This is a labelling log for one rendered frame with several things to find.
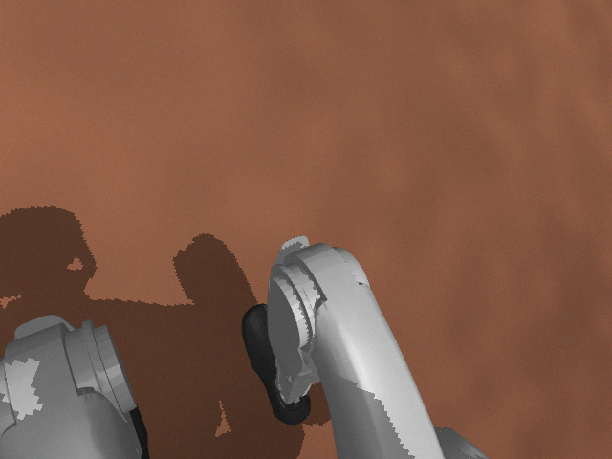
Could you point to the left robot foot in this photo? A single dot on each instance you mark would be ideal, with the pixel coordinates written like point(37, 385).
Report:
point(141, 431)

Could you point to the right robot foot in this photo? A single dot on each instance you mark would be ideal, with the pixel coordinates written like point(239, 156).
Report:
point(262, 357)

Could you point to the right robot hand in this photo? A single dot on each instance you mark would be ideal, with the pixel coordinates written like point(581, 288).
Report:
point(455, 446)

